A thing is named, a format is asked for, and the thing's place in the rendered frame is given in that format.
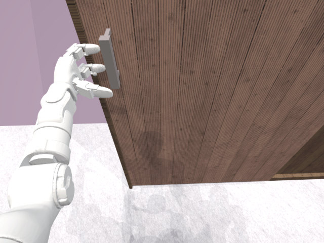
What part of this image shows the left robot upper arm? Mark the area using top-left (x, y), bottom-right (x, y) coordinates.
top-left (0, 163), bottom-right (74, 243)

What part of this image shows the handle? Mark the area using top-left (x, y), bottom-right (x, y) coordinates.
top-left (98, 28), bottom-right (120, 89)

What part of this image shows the left robot forearm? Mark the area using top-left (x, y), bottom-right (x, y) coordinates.
top-left (8, 82), bottom-right (77, 208)

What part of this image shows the wardrobe door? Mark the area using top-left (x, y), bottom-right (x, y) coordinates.
top-left (276, 125), bottom-right (324, 174)
top-left (75, 0), bottom-right (324, 186)

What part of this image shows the robot left hand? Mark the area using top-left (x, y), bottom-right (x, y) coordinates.
top-left (54, 43), bottom-right (113, 99)

